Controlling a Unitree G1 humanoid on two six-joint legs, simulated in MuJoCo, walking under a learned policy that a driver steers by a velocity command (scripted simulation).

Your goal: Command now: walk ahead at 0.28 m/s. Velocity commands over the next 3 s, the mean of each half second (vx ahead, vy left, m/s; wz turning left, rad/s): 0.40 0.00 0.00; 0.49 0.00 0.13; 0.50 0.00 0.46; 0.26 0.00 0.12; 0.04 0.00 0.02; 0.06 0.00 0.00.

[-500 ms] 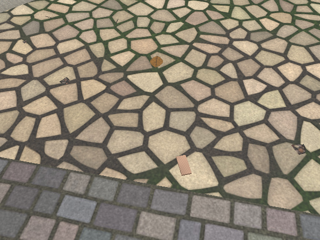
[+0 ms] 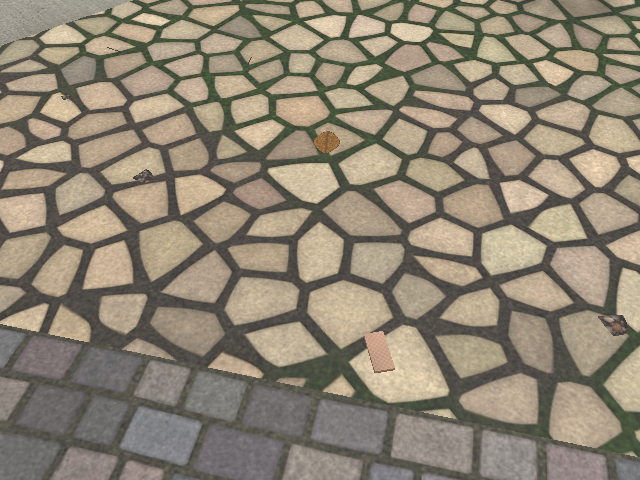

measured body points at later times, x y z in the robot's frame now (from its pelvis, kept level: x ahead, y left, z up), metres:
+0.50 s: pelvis +0.22 +0.00 -0.01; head +0.25 +0.00 +0.44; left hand +0.46 +0.20 -0.10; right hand +0.07 -0.24 -0.14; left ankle +0.00 +0.12 -0.73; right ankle +0.38 -0.11 -0.72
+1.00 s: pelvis +0.50 -0.01 +0.00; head +0.53 +0.00 +0.45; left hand +0.46 +0.26 -0.14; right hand +0.70 -0.23 -0.10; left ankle +0.68 +0.14 -0.70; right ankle +0.37 -0.11 -0.73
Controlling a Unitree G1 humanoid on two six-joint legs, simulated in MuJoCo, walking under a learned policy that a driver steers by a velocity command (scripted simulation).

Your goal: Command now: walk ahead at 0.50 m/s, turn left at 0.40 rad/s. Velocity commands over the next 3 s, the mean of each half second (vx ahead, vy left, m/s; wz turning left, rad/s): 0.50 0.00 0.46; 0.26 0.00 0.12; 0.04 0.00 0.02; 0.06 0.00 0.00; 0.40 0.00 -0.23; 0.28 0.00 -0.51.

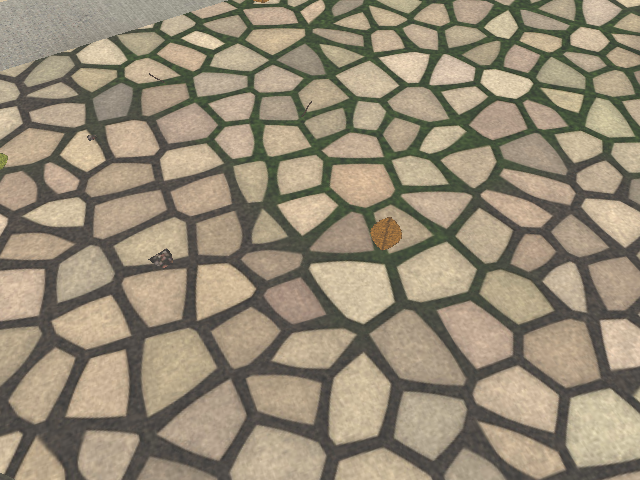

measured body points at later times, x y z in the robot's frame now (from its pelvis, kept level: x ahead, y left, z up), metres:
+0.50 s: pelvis +0.30 +0.05 +0.01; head +0.32 +0.07 +0.46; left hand +0.45 +0.33 -0.09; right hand +0.40 -0.23 -0.11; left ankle +0.19 +0.11 -0.73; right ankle +0.51 -0.06 -0.70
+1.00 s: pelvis +0.49 +0.06 +0.01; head +0.51 +0.06 +0.46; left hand +0.50 +0.33 -0.13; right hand +0.71 -0.15 -0.11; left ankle +0.50 +0.21 -0.73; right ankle +0.52 -0.04 -0.73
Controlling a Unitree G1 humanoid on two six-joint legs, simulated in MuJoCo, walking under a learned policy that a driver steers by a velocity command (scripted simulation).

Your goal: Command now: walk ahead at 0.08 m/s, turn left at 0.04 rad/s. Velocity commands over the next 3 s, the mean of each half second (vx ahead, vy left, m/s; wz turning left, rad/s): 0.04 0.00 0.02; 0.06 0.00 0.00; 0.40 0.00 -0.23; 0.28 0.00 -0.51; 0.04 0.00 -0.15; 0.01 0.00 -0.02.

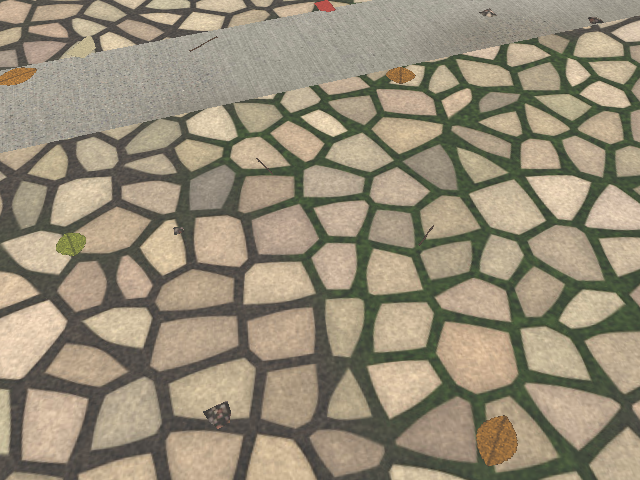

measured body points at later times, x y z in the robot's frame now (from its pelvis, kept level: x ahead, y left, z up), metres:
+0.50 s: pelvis +0.03 +0.02 -0.01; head +0.05 +0.02 +0.44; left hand +0.10 +0.29 -0.15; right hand +0.14 -0.23 -0.14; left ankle +0.05 +0.14 -0.74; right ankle -0.01 -0.10 -0.74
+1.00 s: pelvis +0.04 +0.03 -0.01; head +0.04 +0.04 +0.44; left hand +0.02 +0.28 -0.16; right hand +0.09 -0.23 -0.15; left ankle +0.04 +0.14 -0.72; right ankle -0.01 -0.10 -0.74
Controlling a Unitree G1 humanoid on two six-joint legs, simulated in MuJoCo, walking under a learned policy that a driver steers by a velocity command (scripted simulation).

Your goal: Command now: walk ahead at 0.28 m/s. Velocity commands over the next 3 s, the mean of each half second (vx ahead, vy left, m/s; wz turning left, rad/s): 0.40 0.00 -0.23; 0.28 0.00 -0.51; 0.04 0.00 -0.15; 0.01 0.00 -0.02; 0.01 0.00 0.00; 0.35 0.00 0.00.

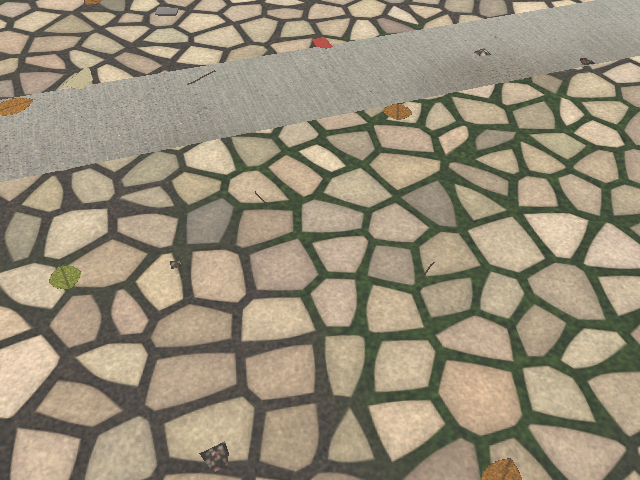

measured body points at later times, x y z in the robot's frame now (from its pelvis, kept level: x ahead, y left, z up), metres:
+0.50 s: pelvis +0.19 +0.01 -0.01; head +0.22 +0.01 +0.44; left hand +0.42 +0.20 -0.12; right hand +0.07 -0.22 -0.15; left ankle +0.02 +0.12 -0.73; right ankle +0.36 -0.14 -0.70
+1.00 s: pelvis +0.42 -0.06 +0.00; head +0.45 -0.08 +0.45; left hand +0.62 +0.18 -0.11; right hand +0.49 -0.37 -0.10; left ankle +0.60 +0.01 -0.71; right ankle +0.36 -0.12 -0.73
